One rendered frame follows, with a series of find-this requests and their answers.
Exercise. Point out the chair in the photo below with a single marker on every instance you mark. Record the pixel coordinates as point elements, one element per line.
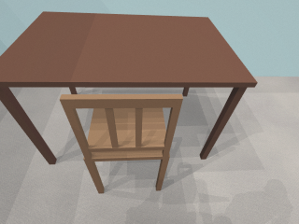
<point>124,127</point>

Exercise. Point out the table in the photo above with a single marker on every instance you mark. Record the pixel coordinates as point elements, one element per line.
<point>101,50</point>

